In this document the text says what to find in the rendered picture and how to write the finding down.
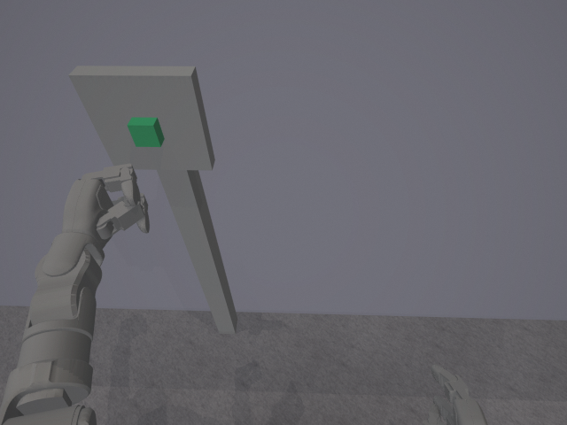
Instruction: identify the robot left upper arm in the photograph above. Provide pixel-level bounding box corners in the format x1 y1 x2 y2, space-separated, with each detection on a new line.
3 405 97 425

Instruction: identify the button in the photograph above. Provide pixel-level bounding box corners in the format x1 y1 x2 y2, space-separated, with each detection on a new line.
127 117 165 147

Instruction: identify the left robot forearm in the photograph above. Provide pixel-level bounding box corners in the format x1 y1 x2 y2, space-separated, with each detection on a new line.
0 232 105 425

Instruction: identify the panel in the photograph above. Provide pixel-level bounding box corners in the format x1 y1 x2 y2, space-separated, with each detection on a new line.
68 66 237 334

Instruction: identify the robot left hand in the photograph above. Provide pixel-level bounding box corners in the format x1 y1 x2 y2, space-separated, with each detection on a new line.
62 164 150 249

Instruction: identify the robot right hand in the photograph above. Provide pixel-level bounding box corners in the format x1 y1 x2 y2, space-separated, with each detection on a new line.
423 365 488 425

